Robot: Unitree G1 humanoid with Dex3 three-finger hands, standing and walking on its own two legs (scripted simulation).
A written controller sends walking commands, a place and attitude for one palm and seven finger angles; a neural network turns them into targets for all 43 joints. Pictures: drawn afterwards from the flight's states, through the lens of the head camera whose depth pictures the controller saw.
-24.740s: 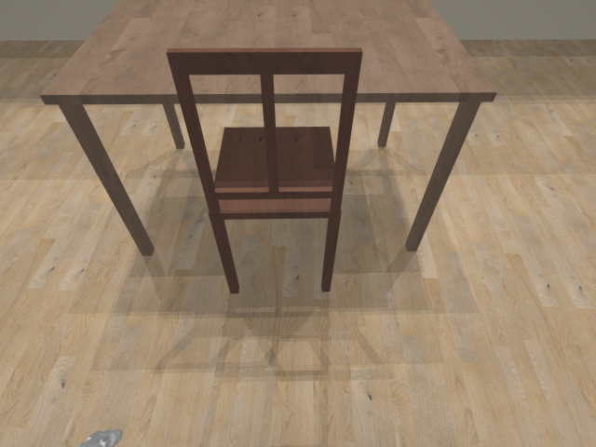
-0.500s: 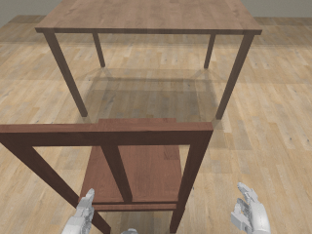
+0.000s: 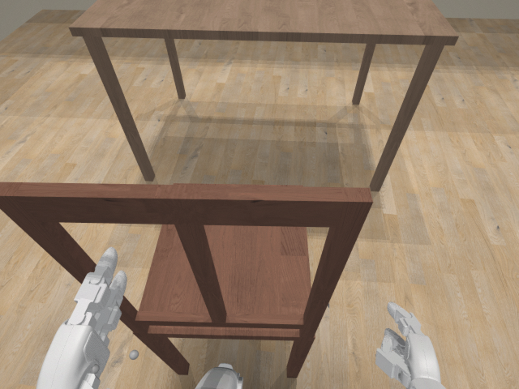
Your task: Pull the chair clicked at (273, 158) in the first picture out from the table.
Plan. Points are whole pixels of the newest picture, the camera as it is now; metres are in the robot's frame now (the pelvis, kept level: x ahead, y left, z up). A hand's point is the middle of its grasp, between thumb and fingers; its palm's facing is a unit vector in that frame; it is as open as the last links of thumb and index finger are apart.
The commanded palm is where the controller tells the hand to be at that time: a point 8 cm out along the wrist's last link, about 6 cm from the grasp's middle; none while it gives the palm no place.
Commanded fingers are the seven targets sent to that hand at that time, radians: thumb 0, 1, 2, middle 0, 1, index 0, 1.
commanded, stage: draw the hand back to the body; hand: left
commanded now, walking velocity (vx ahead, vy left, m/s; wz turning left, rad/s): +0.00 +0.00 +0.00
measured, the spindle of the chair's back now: (207, 281) +0.27 +0.11 +0.02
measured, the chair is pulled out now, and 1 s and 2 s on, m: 0.64 0.63 0.63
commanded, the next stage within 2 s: step back with the hand held close in 1.16 s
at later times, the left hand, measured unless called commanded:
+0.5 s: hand (75, 318) +0.17 +0.21 +0.14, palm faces +0.16 -0.89 -0.42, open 13.1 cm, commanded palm +0.15 +0.28 +0.21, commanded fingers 0.00 0.43 0.67 -0.14 -0.20 -0.14 -0.20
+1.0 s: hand (45, 295) +0.19 +0.24 +0.16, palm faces +0.27 -0.80 -0.54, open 6.4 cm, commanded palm +0.17 +0.29 +0.26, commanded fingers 0.00 0.90 0.90 -0.20 -0.30 -0.20 -0.30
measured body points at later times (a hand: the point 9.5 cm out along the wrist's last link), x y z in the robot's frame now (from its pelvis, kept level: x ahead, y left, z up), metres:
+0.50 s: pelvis +0.02 +0.00 +0.06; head +0.02 -0.02 +0.51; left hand +0.16 +0.25 +0.17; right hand +0.22 -0.22 -0.02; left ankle +0.04 +0.13 -0.66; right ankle -0.03 -0.14 -0.66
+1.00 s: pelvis +0.03 -0.02 +0.07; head +0.04 -0.05 +0.52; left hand +0.17 +0.28 +0.19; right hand +0.24 -0.23 -0.01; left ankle +0.04 +0.13 -0.66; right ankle -0.03 -0.14 -0.66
